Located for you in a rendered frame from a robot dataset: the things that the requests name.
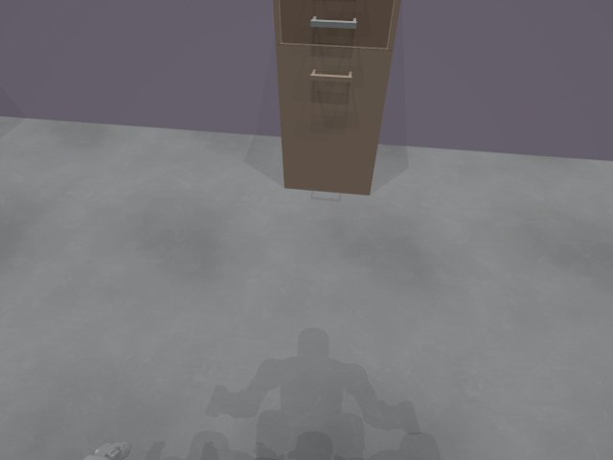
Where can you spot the cabinet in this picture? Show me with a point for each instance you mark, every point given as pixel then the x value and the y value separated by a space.
pixel 330 129

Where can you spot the drawer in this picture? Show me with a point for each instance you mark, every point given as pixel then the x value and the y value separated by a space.
pixel 372 27

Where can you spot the handle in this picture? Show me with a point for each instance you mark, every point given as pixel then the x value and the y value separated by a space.
pixel 333 23
pixel 321 77

